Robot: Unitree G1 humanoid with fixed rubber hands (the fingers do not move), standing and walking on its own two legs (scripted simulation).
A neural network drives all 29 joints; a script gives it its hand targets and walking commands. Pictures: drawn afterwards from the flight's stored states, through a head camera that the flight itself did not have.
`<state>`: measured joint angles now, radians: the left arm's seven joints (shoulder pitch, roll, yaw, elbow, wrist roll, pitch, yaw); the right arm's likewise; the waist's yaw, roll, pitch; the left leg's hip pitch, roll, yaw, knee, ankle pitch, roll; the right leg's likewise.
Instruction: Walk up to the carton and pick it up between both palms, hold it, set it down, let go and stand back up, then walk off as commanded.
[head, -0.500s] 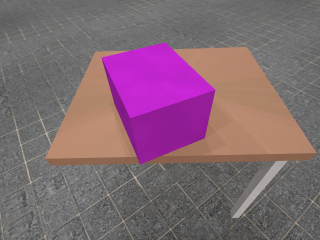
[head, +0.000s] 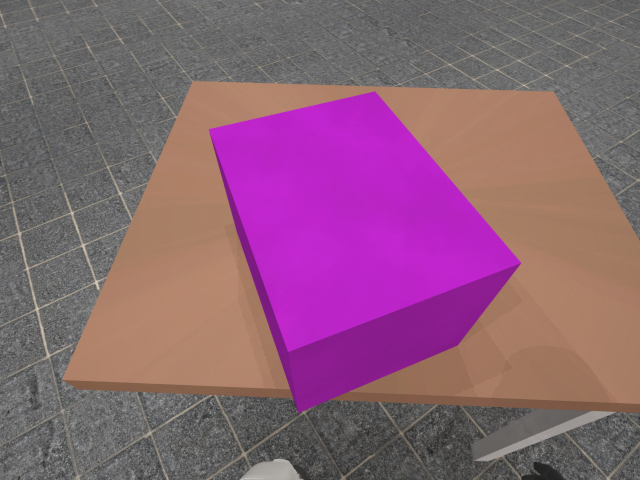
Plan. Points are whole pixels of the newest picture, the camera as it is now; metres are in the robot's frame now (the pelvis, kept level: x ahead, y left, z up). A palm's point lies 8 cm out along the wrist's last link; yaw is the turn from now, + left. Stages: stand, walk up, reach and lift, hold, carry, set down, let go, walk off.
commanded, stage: walk up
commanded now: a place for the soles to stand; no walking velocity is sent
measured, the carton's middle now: (339, 242) +0.38 -0.01 +0.08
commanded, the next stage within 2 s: none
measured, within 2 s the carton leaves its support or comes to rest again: neither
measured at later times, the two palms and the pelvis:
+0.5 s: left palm out of the picture +0.02 +0.30 -0.08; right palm out of the picture +0.06 -0.30 -0.13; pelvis -0.03 -0.01 +0.01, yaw +2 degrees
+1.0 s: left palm out of the picture +0.02 +0.31 -0.10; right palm out of the picture +0.08 -0.28 -0.10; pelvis -0.03 +0.01 +0.01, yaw +2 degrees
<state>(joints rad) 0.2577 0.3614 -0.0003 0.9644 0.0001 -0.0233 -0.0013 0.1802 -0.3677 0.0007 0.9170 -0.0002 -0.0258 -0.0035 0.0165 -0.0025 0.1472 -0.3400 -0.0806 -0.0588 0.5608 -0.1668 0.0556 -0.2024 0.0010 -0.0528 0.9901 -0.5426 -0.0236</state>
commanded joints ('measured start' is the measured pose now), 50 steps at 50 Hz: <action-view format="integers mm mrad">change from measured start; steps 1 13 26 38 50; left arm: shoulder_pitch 49 1 -64 -111 -149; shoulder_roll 200 348 258 194 196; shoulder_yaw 66 110 98 62 53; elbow -66 -65 -78 -6 2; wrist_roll -22 21 21 -3 -1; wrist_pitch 11 -4 5 -5 -26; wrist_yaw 18 50 14 4 -1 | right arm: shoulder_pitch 33 -142 8 -86 -103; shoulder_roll -186 -172 -178 -200 -191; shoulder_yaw -59 -81 -67 -50 -43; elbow -80 -129 -19 11 46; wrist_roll -11 1 -16 -4 -10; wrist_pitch -5 72 17 -11 -15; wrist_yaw -30 -7 -3 -3 3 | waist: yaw -11 15 14 -2 -12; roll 91 -168 -173 87 31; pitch -141 -103 -190 -147 -184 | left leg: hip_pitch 138 -164 39 1 119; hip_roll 261 -54 71 195 180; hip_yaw -226 -70 33 -184 -135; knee -146 365 -28 -215 -206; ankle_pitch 488 -309 -373 -73 52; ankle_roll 171 -33 -49 4 -5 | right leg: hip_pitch -117 -34 79 82 40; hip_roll -29 -409 -217 -82 -124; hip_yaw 86 526 214 104 135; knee -4 -708 -566 -524 -582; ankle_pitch -49 413 220 349 448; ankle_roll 2 -200 -154 -4 -11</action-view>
